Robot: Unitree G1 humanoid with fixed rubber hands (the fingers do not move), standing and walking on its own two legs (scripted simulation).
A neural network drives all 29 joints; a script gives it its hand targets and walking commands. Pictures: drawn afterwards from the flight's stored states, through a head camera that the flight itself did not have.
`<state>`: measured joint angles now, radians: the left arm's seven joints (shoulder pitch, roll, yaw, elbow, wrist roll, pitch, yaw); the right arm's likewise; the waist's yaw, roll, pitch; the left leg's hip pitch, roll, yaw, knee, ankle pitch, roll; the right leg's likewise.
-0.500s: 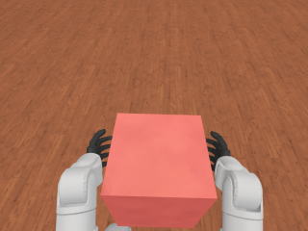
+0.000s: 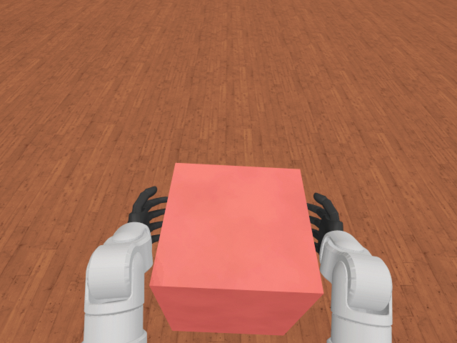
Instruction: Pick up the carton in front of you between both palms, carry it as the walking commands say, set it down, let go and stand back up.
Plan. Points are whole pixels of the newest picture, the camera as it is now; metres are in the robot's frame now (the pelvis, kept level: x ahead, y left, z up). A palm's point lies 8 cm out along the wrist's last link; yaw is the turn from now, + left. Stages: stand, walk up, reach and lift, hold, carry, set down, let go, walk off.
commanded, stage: carry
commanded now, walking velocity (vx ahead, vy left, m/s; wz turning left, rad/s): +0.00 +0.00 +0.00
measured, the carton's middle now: (232, 254) +0.27 +0.00 +0.02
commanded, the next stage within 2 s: hold in 1.54 s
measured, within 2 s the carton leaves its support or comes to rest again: neither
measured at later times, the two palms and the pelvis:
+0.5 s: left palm (158, 237) +0.28 +0.13 +0.05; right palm (332, 244) +0.28 -0.17 +0.05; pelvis +0.02 -0.02 -0.01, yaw +0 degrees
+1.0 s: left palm (161, 245) +0.27 +0.13 +0.04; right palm (332, 252) +0.27 -0.17 +0.04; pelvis -0.02 -0.02 +0.00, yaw +0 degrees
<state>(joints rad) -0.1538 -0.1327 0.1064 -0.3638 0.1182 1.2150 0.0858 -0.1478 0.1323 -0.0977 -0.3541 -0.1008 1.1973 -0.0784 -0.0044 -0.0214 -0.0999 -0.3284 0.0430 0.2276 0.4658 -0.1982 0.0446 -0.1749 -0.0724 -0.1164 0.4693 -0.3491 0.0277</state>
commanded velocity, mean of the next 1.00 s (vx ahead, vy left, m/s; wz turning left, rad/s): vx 0.00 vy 0.00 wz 0.00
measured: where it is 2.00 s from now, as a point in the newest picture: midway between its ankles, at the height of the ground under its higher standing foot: outside the picture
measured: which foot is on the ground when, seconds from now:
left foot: down 0.00-1.00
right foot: down 0.00-1.00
